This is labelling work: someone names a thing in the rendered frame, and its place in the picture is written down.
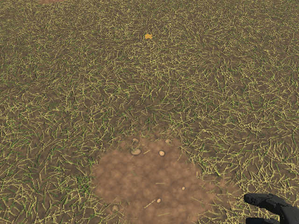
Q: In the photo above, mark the right robot hand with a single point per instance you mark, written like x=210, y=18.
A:
x=288, y=214

